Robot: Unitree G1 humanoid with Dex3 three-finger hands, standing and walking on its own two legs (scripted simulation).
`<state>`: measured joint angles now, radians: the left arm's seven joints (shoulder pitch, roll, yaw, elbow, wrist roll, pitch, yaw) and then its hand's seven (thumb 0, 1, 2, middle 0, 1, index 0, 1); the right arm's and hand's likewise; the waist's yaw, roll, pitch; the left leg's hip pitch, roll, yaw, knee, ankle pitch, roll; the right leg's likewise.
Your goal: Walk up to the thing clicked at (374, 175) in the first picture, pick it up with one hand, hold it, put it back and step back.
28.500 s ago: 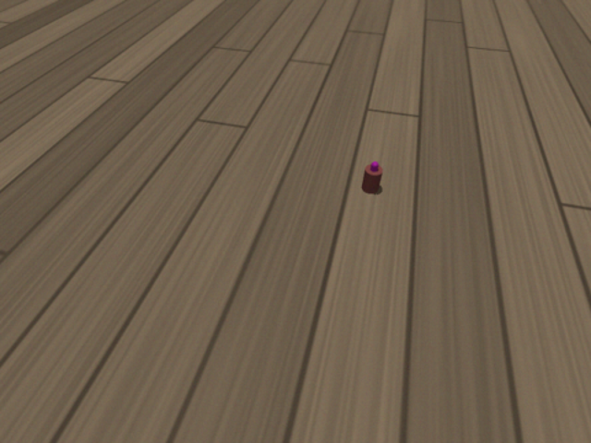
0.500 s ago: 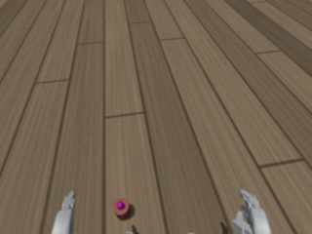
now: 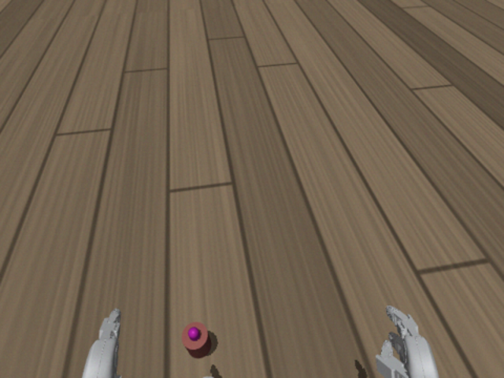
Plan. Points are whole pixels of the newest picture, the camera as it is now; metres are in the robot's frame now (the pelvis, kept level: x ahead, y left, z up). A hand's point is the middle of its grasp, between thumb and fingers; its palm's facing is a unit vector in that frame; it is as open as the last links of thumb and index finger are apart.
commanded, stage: stand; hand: left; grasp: from the side
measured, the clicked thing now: (196, 338) +0.36 +0.20 -0.64
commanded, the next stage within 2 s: none
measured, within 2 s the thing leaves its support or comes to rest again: neither
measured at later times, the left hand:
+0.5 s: hand out of the picture +0.14 +0.21 -0.10, palm faces -0.03 -0.94 -0.33, open 9.9 cm
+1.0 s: hand out of the picture +0.05 +0.26 -0.11, palm faces +0.00 -0.94 -0.34, open 7.4 cm
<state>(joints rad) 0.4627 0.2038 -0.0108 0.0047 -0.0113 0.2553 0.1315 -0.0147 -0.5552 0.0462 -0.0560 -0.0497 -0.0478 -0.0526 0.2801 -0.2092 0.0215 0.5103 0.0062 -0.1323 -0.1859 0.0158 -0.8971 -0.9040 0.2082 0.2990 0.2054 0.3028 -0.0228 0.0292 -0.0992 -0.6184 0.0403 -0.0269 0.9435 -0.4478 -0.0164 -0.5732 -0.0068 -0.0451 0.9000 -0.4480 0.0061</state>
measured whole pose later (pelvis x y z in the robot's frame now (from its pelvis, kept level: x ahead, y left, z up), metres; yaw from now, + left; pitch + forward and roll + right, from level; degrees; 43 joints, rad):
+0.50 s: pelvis -0.01 +0.00 +0.01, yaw +0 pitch +2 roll +0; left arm 0.26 0.30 0.00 0.50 0.06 0.05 0.03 -0.01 0.45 0.79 -0.20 -0.28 -0.19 -0.29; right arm 0.19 -0.27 0.00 0.76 -0.07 -0.03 -0.04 0.01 -0.90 -0.90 0.21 0.30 0.21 0.30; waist 0.01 -0.02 0.01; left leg -0.48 0.01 0.00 0.84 -0.39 0.00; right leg -0.46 -0.04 -0.02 0.85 -0.42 0.01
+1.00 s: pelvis -0.02 +0.02 +0.05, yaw +0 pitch -5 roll +0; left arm 0.19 0.32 0.00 1.03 0.02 0.00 0.02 0.00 0.91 0.90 -0.21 -0.30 -0.20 -0.30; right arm 0.16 -0.30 -0.02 1.06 -0.03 0.00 -0.01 0.01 -0.90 -0.90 0.21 0.30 0.21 0.30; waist 0.01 0.00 0.05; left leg -0.18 -0.01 0.01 0.47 -0.21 0.02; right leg -0.16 -0.05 -0.02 0.47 -0.22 0.04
